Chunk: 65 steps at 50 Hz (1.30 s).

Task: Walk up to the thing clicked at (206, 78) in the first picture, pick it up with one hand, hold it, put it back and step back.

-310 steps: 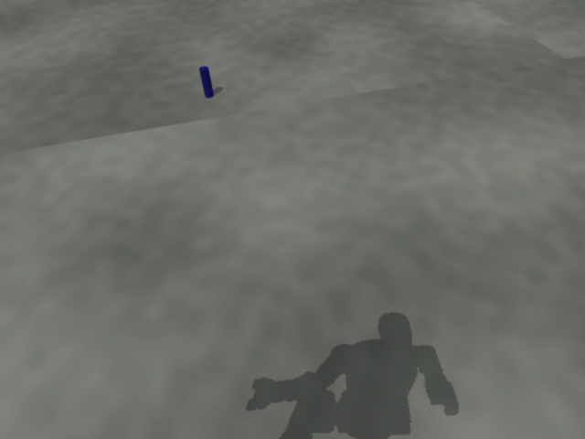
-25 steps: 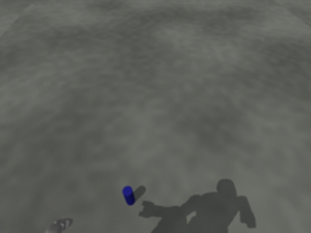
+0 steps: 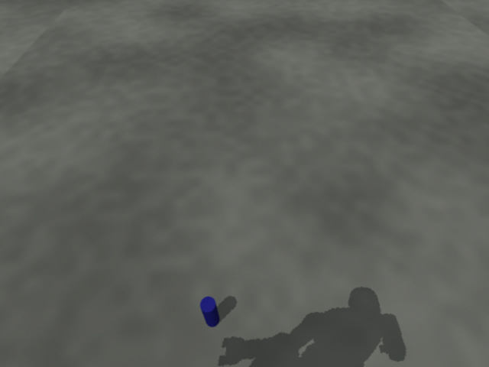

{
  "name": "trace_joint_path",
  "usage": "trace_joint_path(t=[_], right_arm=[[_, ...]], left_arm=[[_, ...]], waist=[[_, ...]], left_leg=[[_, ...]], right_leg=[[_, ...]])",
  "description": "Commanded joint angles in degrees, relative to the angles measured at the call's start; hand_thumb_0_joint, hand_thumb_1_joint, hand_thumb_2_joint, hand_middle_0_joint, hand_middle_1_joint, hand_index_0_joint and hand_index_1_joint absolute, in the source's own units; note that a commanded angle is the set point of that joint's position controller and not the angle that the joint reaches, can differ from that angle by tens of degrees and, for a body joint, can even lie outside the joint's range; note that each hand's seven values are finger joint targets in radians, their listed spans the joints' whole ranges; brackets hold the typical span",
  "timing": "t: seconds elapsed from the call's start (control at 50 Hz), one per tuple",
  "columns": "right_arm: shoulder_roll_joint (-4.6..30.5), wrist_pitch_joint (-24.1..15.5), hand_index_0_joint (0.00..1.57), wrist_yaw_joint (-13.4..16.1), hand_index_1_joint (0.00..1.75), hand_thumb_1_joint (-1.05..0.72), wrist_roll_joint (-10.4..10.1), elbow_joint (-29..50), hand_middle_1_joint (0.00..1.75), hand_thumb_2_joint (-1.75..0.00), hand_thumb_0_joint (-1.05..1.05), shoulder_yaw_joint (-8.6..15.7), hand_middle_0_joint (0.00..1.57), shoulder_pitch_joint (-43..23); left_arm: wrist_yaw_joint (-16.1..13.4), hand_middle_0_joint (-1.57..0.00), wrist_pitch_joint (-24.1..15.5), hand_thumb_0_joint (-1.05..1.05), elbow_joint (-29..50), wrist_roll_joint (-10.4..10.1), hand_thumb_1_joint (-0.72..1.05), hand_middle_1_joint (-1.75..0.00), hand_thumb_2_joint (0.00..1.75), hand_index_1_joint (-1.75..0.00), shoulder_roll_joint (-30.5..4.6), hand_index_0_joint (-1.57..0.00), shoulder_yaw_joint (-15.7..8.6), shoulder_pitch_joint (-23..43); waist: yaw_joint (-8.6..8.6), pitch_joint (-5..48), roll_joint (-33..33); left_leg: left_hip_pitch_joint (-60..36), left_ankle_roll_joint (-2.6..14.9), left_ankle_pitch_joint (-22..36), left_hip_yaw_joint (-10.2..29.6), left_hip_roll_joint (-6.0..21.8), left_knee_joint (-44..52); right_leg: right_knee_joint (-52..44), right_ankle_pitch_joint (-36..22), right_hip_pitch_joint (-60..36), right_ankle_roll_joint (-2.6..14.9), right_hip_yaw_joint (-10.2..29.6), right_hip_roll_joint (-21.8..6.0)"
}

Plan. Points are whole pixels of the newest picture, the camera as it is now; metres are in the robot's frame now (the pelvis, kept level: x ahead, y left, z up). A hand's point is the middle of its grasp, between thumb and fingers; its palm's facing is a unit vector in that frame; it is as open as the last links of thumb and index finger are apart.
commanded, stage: walk up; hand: left
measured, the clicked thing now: (210, 312) +0.41 +0.17 -0.69
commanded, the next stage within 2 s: stand in 0.28 s
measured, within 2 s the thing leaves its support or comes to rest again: neither
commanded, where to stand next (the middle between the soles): +0.05 -0.02 m, yaw -1 degrees
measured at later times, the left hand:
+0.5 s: hand out of the picture +0.08 +0.25 -0.16, palm faces -0.01 -0.94 -0.33, open 7.3 cm
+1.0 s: hand out of the picture +0.09 +0.25 -0.15, palm faces -0.01 -0.94 -0.34, open 7.3 cm
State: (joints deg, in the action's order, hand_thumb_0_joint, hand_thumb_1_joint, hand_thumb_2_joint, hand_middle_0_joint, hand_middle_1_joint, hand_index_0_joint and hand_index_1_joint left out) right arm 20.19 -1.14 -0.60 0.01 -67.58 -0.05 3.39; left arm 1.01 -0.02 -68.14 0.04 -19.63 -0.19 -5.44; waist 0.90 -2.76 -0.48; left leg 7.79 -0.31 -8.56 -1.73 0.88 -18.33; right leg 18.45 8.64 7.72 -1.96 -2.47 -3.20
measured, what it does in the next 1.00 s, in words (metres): stands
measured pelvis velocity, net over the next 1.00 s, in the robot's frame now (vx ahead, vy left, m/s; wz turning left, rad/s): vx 0.01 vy -0.01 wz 0.01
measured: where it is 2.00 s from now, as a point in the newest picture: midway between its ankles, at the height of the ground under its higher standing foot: outside the picture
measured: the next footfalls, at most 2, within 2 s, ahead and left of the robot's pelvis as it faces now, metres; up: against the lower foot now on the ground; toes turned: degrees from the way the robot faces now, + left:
none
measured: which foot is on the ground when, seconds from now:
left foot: down 0.00-1.00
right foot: down 0.00-1.00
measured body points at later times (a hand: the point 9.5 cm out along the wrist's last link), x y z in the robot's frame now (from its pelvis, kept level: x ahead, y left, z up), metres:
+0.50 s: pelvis +0.01 +0.00 +0.00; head +0.01 -0.01 +0.45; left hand +0.09 +0.30 -0.13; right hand +0.09 -0.31 -0.13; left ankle +0.02 +0.12 -0.75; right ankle +0.02 -0.14 -0.75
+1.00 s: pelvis +0.01 -0.01 +0.00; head +0.02 -0.01 +0.45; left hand +0.09 +0.30 -0.13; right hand +0.10 -0.31 -0.13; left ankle +0.02 +0.12 -0.75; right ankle +0.02 -0.14 -0.75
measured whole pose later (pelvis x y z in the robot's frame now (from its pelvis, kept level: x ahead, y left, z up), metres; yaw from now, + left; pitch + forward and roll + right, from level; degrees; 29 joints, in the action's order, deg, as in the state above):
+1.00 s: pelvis +0.01 -0.01 +0.00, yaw +1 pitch -2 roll +0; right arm 20.5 -0.7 -0.5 0.4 -66.0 -0.1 5.1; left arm 0.5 -0.5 -65.6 0.5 -19.9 0.1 -5.5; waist -0.1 -2.2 -0.4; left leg 6.6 -0.9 -9.2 -0.8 1.3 -17.8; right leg 17.6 9.4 6.1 -1.5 -3.4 -2.8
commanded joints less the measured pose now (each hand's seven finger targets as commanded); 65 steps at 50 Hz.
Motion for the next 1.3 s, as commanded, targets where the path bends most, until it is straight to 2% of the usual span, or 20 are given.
trace_joint_path(t=[0.0, 0.22, 0.28, 0.34, 0.42, 0.52, 0.58, 0.66, 0.74, 0.76, 0.8, 0.92, 1.06, 1.14, 1.24, 1.28], right_arm=[[12.4, -1.0, 0.20, 0.8, 0.30, -0.90, 0.1, 3.4, 0.30, -0.90, 0.00, 2.1, 0.20, -2.6], [12.2, -0.8, 0.20, 0.8, 0.30, -0.90, 0.3, 3.9, 0.30, -0.90, 0.00, 2.3, 0.20, -2.3], [12.1, -0.8, 0.20, 0.9, 0.30, -0.90, 0.6, 4.5, 0.30, -0.90, 0.00, 2.2, 0.20, -2.3], [12.0, -0.7, 0.20, 0.9, 0.30, -0.90, 0.5, 4.4, 0.30, -0.90, 0.00, 2.1, 0.20, -1.8], [12.2, -0.8, 0.20, 0.9, 0.30, -0.90, 0.5, 4.6, 0.30, -0.90, 0.00, 2.2, 0.20, -2.1], [12.3, -0.7, 0.20, 0.8, 0.30, -0.90, 0.5, 4.6, 0.30, -0.90, 0.00, 2.1, 0.20, -1.4], [12.3, -0.8, 0.20, 0.8, 0.30, -0.90, 0.6, 4.7, 0.30, -0.90, 0.00, 2.1, 0.20, -1.2], [12.1, -0.6, 0.20, 0.8, 0.30, -0.90, 0.5, 4.6, 0.30, -0.90, 0.00, 2.1, 0.20, -1.0], [12.0, -0.7, 0.20, 0.8, 0.30, -0.90, 0.5, 4.7, 0.30, -0.90, 0.00, 1.9, 0.20, -0.8], [12.2, -0.7, 0.20, 0.8, 0.30, -0.90, 0.5, 4.7, 0.30, -0.90, 0.00, 2.0, 0.20, -0.6], [12.6, -0.6, 0.20, 0.8, 0.30, -0.90, 0.5, 4.8, 0.30, -0.90, 0.00, 2.1, 0.20, -1.0], [12.4, -0.5, 0.20, 0.8, 0.30, -0.90, 0.5, 4.8, 0.30, -0.90, 0.00, 2.1, 0.20, -0.8], [12.0, -0.6, 0.20, 0.8, 0.30, -0.90, 0.6, 4.9, 0.30, -0.90, 0.00, 1.9, 0.20, -0.5], [12.2, -0.6, 0.20, 0.8, 0.30, -0.90, 0.5, 5.0, 0.30, -0.90, 0.00, 2.0, 0.20, -0.5], [12.1, -0.5, 0.20, 0.8, 0.30, -0.90, 0.5, 5.1, 0.30, -0.90, 0.00, 2.0, 0.20, -0.7], [12.1, -0.5, 0.20, 0.9, 0.30, -0.90, 0.5, 4.9, 0.30, -0.90, 0.00, 1.9, 0.20, -0.1]], left_arm=[[-0.8, -0.20, -1.4, 0.00, 3.7, 0.1, 0.90, -0.30, 0.90, -0.30, -12.0, -0.20, -2.2, 3.5], [-1.0, -0.20, -1.4, 0.00, 4.2, 0.4, 0.90, -0.30, 0.90, -0.30, -11.9, -0.20, -2.4, 3.1], [-1.3, -0.20, -1.6, 0.00, 4.6, 0.6, 0.90, -0.30, 0.90, -0.30, -12.4, -0.20, -2.5, 3.3], [-1.2, -0.20, -1.5, 0.00, 4.6, 0.6, 0.90, -0.30, 0.90, -0.30, -12.5, -0.20, -2.5, 2.7], [-1.2, -0.20, -1.6, 0.00, 5.0, 0.7, 0.90, -0.30, 0.90, -0.30, -12.2, -0.20, -2.4, 2.7], [-1.3, -0.20, -1.6, 0.00, 5.5, 0.6, 0.90, -0.30, 0.90, -0.30, -12.5, -0.20, -2.3, 3.1], [-1.2, -0.20, -1.7, 0.00, 5.6, 0.5, 0.90, -0.30, 0.90, -0.30, -12.5, -0.20, -2.2, 2.7], [-1.3, -0.20, -1.7, 0.00, 5.7, 0.6, 0.90, -0.30, 0.90, -0.30, -12.9, -0.20, -2.3, 3.3], [-1.3, -0.20, -1.8, 0.00, 5.7, 0.5, 0.90, -0.30, 0.90, -0.30, -12.9, -0.20, -2.2, 2.9], [-1.3, -0.20, -1.7, 0.00, 5.6, 0.5, 0.90, -0.30, 0.90, -0.30, -13.1, -0.20, -2.3, 3.3], [-1.3, -0.20, -1.7, 0.00, 5.6, 0.5, 0.90, -0.30, 0.90, -0.30, -12.6, -0.20, -2.1, 2.7], [-1.4, -0.20, -1.7, 0.00, 5.7, 0.6, 0.90, -0.30, 0.90, -0.30, -12.7, -0.20, -2.0, 2.6], [-1.4, -0.20, -1.7, 0.00, 5.7, 0.6, 0.90, -0.30, 0.90, -0.30, -13.1, -0.20, -2.2, 2.6], [-1.3, -0.20, -1.7, 0.00, 5.8, 0.5, 0.90, -0.30, 0.90, -0.30, -12.8, -0.20, -2.1, 2.2], [-1.4, -0.20, -1.8, 0.00, 5.8, 0.7, 0.90, -0.30, 0.90, -0.30, -12.9, -0.20, -2.0, 1.8], [-1.4, -0.20, -1.7, 0.00, 5.9, 0.5, 0.90, -0.30, 0.90, -0.30, -13.1, -0.20, -2.1, 2.3]], waist=[[-0.49, 5.4, 1.3], [-0.56, 5.1, 1.0], [-0.79, 4.9, 0.7], [-0.83, 4.4, -0.1], [-0.62, 5.2, 0.5], [-0.95, 4.8, 0.7], [-0.84, 5.4, 0.7], [-1.00, 5.3, 1.7], [-1.05, 5.5, 0.9], [-1.11, 5.1, 1.1], [-0.85, 5.0, 0.5], [-1.04, 4.4, 0.8], [-1.01, 4.7, 1.1], [-0.89, 4.7, 0.6], [-0.91, 5.2, 1.2], [-1.04, 4.7, 1.0]], left_leg=[[-1.0, 1.50, 2.7, 5.8, 6.8, 3.3], [-0.4, 1.45, 2.9, 5.9, 6.8, 3.4], [-0.2, 0.86, 5.3, 6.1, 7.0, 3.1], [0.3, 0.59, 2.5, 6.4, 6.9, 4.1], [-0.9, 0.76, 4.4, 6.4, 7.2, 3.5], [-0.1, 0.66, 3.0, 6.4, 6.9, 3.8], [-1.2, 0.76, 6.7, 6.2, 7.3, 3.0], [-0.9, 0.74, 6.1, 6.4, 7.2, 3.3], [-1.4, 0.72, 8.2, 6.1, 7.3, 2.8], [-0.8, 0.78, 6.5, 5.9, 7.0, 3.0], [-1.3, 0.94, 7.4, 6.1, 7.3, 2.8], [-1.1, 0.67, 5.1, 6.2, 7.2, 3.3], [-0.6, 0.80, 6.3, 6.2, 7.3, 3.4], [-0.7, 0.65, 5.4, 6.4, 7.1, 3.6], [-1.5, 0.91, 7.0, 6.3, 7.2, 2.8], [-0.8, 0.76, 6.1, 6.2, 7.1, 3.2]], right_leg=[[-3.2, -2.7, -1.0, 2.15, 5.2, -5.1], [-3.4, -3.0, -2.0, 2.01, 4.6, -5.1], [-3.5, -3.8, -2.6, 2.07, 5.0, -5.7], [-3.3, -1.9, -2.1, 2.15, 4.8, -5.4], [-3.2, -2.7, -2.1, 2.17, 4.7, -5.6], [-3.5, -1.5, -2.0, 2.22, 4.6, -5.4], [-3.3, -3.8, -2.3, 2.29, 4.7, -5.7], [-3.2, -3.1, -2.7, 2.27, 4.1, -5.5], [-3.2, -5.9, -3.2, 2.15, 4.2, -5.7], [-3.6, -4.7, -3.2, 2.18, 4.4, -5.7], [-3.7, -5.0, -2.9, 2.27, 4.3, -5.7], [-4.0, -2.2, -1.9, 2.14, 4.1, -5.4], [-3.4, -4.3, -3.4, 2.35, 4.3, -5.7], [-3.6, -2.6, -2.8, 2.29, 4.0, -5.5], [-3.5, -4.7, -3.0, 2.30, 3.9, -5.7], [-3.5, -3.9, -3.3, 2.41, 4.0, -5.7]])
